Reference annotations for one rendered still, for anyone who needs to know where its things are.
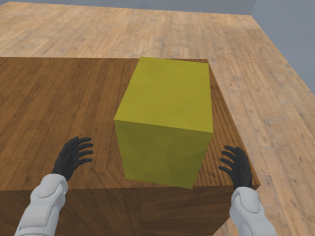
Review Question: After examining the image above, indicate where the right robot hand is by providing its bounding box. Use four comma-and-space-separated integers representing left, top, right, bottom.
219, 146, 253, 191

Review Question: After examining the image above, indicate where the robot left forearm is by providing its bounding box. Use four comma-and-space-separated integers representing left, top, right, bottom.
14, 173, 68, 236

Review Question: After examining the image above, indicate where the robot right forearm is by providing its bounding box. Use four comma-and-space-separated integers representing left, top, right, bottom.
229, 187, 278, 236

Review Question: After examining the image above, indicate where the pedestal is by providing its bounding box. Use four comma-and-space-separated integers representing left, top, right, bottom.
0, 57, 261, 236

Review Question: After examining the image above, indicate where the carton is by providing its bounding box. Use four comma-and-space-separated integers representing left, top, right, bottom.
113, 56, 214, 189

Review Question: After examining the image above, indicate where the left robot hand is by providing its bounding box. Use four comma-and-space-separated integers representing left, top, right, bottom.
51, 136, 94, 182

